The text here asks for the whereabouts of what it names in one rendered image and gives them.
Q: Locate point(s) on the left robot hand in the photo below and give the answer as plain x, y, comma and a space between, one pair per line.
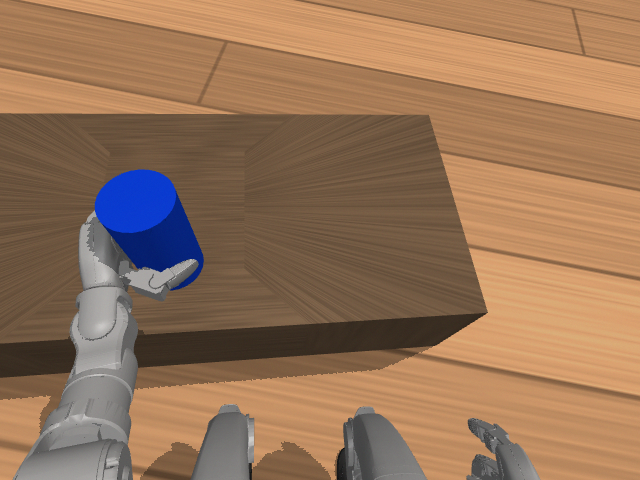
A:
102, 262

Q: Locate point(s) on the left robot arm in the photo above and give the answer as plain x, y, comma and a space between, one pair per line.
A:
86, 437

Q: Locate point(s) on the can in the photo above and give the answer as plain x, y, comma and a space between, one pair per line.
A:
141, 210

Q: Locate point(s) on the right robot hand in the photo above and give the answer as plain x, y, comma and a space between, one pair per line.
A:
512, 461

